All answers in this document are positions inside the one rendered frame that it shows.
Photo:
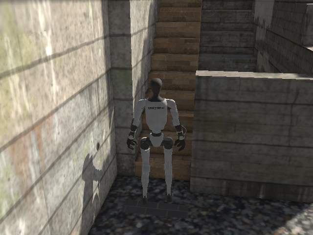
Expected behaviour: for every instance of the robot left hand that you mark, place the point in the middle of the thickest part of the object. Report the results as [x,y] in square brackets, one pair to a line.
[129,143]

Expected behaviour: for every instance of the right robot foot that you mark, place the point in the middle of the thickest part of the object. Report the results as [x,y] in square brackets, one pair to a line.
[168,197]

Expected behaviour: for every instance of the robot right hand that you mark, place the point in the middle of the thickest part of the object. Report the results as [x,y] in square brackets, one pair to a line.
[181,142]

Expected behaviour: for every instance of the right robot upper arm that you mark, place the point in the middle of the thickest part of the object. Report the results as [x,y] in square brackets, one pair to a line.
[171,103]

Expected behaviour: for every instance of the robot right thigh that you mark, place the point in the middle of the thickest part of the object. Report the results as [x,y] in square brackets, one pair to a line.
[168,149]

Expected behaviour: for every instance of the robot right forearm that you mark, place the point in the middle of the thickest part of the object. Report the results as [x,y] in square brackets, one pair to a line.
[179,131]

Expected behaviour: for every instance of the robot left forearm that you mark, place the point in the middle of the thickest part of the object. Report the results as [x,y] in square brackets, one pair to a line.
[132,130]

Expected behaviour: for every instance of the left robot upper arm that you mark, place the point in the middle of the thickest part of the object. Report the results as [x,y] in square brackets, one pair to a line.
[138,111]

